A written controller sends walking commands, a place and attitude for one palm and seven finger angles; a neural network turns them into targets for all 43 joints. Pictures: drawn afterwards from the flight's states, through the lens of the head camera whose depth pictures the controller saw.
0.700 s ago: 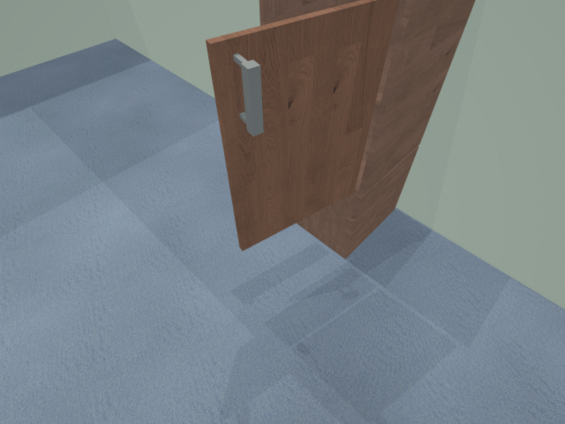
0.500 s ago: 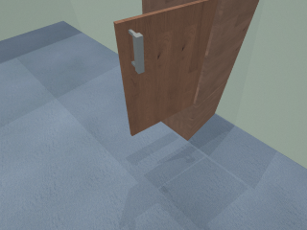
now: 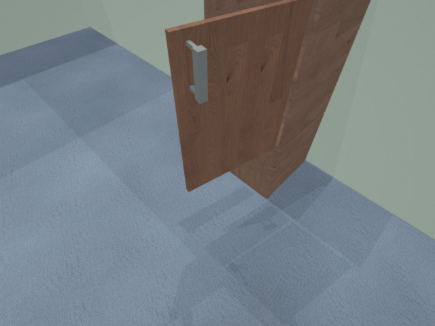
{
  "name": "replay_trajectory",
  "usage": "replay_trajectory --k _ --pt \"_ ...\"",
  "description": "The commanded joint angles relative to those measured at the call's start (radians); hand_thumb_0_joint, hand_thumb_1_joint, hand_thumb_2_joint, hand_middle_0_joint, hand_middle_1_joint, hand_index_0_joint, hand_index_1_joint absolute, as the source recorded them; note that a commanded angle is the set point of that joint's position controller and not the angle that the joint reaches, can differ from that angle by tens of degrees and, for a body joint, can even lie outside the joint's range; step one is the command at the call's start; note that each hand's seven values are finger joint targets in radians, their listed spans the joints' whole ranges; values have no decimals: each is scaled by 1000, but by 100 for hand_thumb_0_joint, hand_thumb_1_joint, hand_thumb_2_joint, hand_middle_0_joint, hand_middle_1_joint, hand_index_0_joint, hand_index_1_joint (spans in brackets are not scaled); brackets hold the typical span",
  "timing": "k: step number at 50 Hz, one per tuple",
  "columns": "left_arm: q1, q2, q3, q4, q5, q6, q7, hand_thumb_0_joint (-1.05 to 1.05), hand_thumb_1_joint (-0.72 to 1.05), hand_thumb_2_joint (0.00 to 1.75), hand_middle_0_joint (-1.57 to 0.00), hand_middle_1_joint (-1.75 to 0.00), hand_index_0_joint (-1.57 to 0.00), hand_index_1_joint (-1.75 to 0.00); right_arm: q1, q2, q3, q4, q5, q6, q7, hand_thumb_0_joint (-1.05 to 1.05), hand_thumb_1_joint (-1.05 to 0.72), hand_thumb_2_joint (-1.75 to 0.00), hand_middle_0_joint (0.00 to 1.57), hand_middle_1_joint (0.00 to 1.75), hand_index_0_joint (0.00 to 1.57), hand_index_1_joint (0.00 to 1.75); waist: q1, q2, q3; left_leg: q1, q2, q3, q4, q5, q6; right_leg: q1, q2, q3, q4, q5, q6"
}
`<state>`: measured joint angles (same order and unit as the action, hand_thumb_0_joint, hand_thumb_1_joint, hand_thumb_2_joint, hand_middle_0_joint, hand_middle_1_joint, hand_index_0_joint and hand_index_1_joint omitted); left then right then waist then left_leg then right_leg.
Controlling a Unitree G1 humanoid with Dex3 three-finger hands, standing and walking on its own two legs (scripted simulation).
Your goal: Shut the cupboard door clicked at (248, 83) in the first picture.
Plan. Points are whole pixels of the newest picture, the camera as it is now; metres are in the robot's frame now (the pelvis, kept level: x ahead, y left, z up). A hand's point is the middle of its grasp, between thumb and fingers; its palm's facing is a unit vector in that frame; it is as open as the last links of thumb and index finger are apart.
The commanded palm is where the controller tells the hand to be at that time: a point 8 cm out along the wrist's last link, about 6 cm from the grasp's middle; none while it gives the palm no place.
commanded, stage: look at it before walking up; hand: left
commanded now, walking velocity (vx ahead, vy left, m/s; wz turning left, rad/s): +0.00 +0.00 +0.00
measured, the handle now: (195, 72) +0.62 +0.09 +0.14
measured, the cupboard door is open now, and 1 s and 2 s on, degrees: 77 77 77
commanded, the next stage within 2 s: walk to a spot facing it in 0.14 s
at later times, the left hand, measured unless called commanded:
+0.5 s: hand out of the picture +0.07 +0.22 -0.18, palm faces -0.08 -0.95 -0.29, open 7.4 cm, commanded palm none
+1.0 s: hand out of the picture +0.07 +0.14 -0.17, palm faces -0.29 -0.92 -0.26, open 7.4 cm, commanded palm none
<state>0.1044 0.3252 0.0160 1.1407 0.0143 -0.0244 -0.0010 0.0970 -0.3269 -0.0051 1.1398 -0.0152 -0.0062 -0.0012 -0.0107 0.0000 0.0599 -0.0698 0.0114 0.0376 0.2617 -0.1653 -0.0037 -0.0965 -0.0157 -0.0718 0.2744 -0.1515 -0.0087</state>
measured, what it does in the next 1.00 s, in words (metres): lifts its left foot, turning right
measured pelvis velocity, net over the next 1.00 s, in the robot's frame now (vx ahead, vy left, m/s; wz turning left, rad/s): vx -0.01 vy -0.04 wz -0.38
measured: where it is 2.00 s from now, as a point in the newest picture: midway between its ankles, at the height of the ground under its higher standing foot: outside the picture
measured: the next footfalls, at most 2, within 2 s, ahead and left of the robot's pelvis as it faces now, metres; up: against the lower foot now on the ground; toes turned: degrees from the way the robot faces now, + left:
left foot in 1.18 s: +0.09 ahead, +0.11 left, +0.00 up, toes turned -29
right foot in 1.44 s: -0.04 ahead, -0.17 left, +0.00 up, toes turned -38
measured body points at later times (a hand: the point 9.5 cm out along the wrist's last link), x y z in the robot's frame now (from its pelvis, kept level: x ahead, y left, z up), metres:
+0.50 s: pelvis +0.00 +0.00 -0.01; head +0.03 +0.00 +0.44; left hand +0.08 +0.27 -0.15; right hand +0.06 -0.28 -0.15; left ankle -0.01 +0.12 -0.75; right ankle +0.00 -0.11 -0.75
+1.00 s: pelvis -0.01 -0.04 +0.00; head +0.06 -0.08 +0.44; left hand +0.09 +0.19 -0.15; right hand +0.01 -0.32 -0.16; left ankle +0.01 +0.14 -0.68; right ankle -0.02 -0.12 -0.75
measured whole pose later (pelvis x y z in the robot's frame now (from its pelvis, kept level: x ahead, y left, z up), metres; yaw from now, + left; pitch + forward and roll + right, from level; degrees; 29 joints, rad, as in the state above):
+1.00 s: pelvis -0.01 -0.04 +0.00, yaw -22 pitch +3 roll +4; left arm 0.25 0.19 0.08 0.98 0.03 0.03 0.01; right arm 0.05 -0.22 -0.06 0.95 0.00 0.05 -0.03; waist 0.04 -0.05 0.14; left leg -0.42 0.02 -0.01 0.92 -0.45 -0.07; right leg -0.29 0.07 0.17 0.44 -0.18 -0.07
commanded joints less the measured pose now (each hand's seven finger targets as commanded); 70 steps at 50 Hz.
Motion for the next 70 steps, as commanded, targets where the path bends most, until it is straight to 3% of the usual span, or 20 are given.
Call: replay_trajectory --k 1,13,17,21,25,29,32,33,34,35,37,42,51,55,56,58,60,64,67,70 --pt "-32 204 33 -53 -1 -24 14 0 90 90 -20 -30 -20 -30 -37 -202 -40 -60 3 -20 -12 0 -90 -90 20 30 20 30 2 12 -81 9 122 -108 -34 140 20 9 -130 118 -46 109 -30" --pt "-31 208 34 -55 -1 -23 14 0 90 90 -20 -30 -20 -30 -37 -210 -40 -61 2 -22 -15 0 -90 -90 20 30 20 30 2 10 -95 28 128 -99 -26 172 19 11 -129 121 -36 152 -31" --pt "14 93 23 -55 -2 12 21 0 90 90 -20 -30 -20 -30 46 -79 -23 -50 -2 3 -25 0 -90 -90 20 30 20 30 -7 8 -92 29 141 -38 48 197 -3 -40 -124 136 41 248 -18" --pt "38 106 42 -93 1 36 16 0 90 90 -20 -30 -20 -30 66 -101 -47 -91 -3 19 -35 0 -90 -90 20 30 20 30 -6 15 -86 27 163 -5 112 182 5 -113 -101 159 135 269 -22" --pt "52 83 54 -147 7 55 5 0 90 90 -20 -30 -20 -30 60 -123 -70 -141 -6 28 -41 0 -90 -90 20 30 20 30 3 75 -57 0 232 -40 107 125 52 -218 -40 148 279 141 -16" --pt "51 29 67 -199 8 82 -6 0 90 90 -20 -30 -20 -30 65 -121 -83 -172 -19 19 -44 0 -90 -90 20 30 20 30 11 205 -5 -71 394 -110 40 227 179 -299 -4 88 625 -375 5" --pt "145 10 77 -199 9 72 -14 0 90 90 -20 -30 -20 -30 6 -112 -89 -205 -19 18 -45 0 -90 -90 20 30 20 30 71 140 -23 -126 348 4 194 258 111 -164 -26 65 441 -255 1" --pt "215 27 89 -180 12 64 -14 0 90 90 -20 -30 -20 -30 -19 -103 -91 -216 -11 24 -44 0 -90 -90 20 30 20 30 106 41 -28 -194 275 54 331 142 53 -75 -28 84 270 -77 -2" --pt "256 128 112 -176 25 47 -1 0 90 90 -20 -30 -20 -30 -11 -32 -86 -243 4 34 -39 0 -90 -90 20 30 20 30 112 -299 -34 -363 94 140 601 -226 -32 -12 -229 442 29 143 -63" --pt "265 191 117 -180 14 42 15 0 90 90 -20 -30 -20 -30 -35 -11 -79 -274 8 44 -32 0 -90 -90 20 30 20 30 118 -403 -17 -450 4 39 822 -482 -47 -63 -359 650 -33 318 -155" --pt "170 128 112 -213 10 50 26 0 90 90 -20 -30 -20 -30 -19 -11 -88 -247 8 53 -23 0 -90 -90 20 30 20 30 63 -200 19 -477 51 -74 952 -377 -33 -167 -295 601 -49 -134 -218" --pt "166 73 105 -224 9 31 32 0 90 90 -20 -30 -20 -30 -3 36 -78 -236 6 39 -25 0 -90 -90 20 30 20 30 39 -83 -122 -452 40 -60 814 -260 -63 14 -195 473 68 248 -176" --pt "202 86 120 -217 18 46 30 0 90 90 -20 -30 -20 -30 -64 39 -75 -279 20 26 -40 0 -90 -90 20 30 20 30 66 -159 -126 -383 -8 -62 552 -305 -54 47 -166 562 116 429 -193" --pt "119 81 117 -247 12 56 26 0 90 90 -20 -30 -20 -30 29 29 -76 -263 24 20 -45 0 -90 -90 20 30 20 30 5 -139 -122 -145 -19 -68 277 -159 -41 -138 -111 564 153 271 -124" --pt "94 67 111 -258 4 58 23 0 90 90 -20 -30 -20 -30 78 3 -80 -249 21 13 -51 0 -90 -90 20 30 20 30 -20 -93 -144 5 17 -76 157 -93 -29 -241 -69 522 189 163 -80" --pt "89 -7 94 -300 -12 56 0 0 90 90 -20 -30 -20 -30 92 -149 -106 -274 -6 -1 -61 0 -90 -90 20 30 20 30 -24 325 -123 101 441 -498 -43 -29 145 -506 123 199 562 -461 35" --pt "64 33 105 -329 4 54 -13 0 90 90 -20 -30 -20 -30 18 -119 -90 -322 -15 5 -69 0 -90 -90 20 30 20 30 18 89 -58 -92 476 -409 10 168 233 -449 23 143 810 -420 69" --pt "44 6 96 -326 6 70 -36 0 90 90 -20 -30 -20 -30 18 -72 -80 -319 -25 3 -57 0 -90 -90 20 30 20 30 28 278 -49 -72 281 -77 136 436 125 -408 5 78 703 -348 70" --pt "46 -6 83 -329 6 60 -43 0 90 90 -20 -30 -20 -30 85 -111 -96 -307 -24 8 -51 0 -90 -90 20 30 20 30 4 230 -105 -11 274 -26 230 485 88 -287 40 -12 479 -302 52" --pt "180 59 99 -289 6 40 -38 0 90 90 -20 -30 -20 -30 60 -110 -101 -325 -3 16 -36 0 -90 -90 20 30 20 30 73 61 -131 -192 211 47 464 255 0 9 9 31 173 89 8"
